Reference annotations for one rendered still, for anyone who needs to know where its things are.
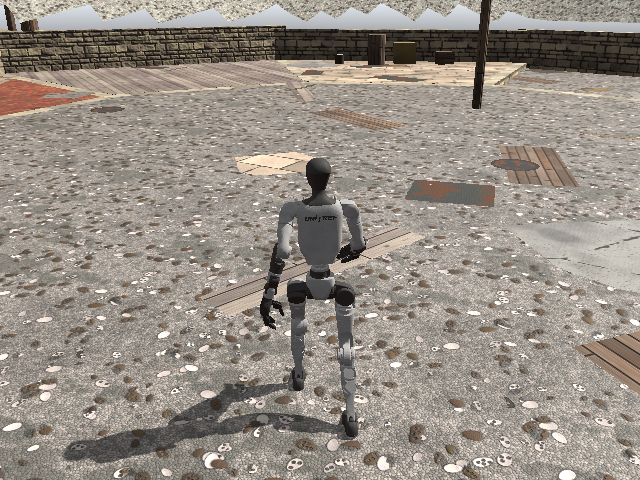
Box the left robot hand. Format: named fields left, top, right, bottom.
left=260, top=296, right=284, bottom=330

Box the right robot hand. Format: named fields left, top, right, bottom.
left=336, top=243, right=360, bottom=263

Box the left robot forearm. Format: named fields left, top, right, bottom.
left=263, top=243, right=285, bottom=299

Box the robot left upper arm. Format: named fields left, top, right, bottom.
left=276, top=201, right=299, bottom=259

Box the robot head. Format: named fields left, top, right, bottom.
left=302, top=158, right=336, bottom=206

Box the right robot forearm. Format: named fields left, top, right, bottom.
left=350, top=236, right=366, bottom=256

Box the robot right upper arm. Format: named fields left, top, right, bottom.
left=339, top=199, right=366, bottom=250

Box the robot right shin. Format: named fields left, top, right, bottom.
left=340, top=347, right=357, bottom=422

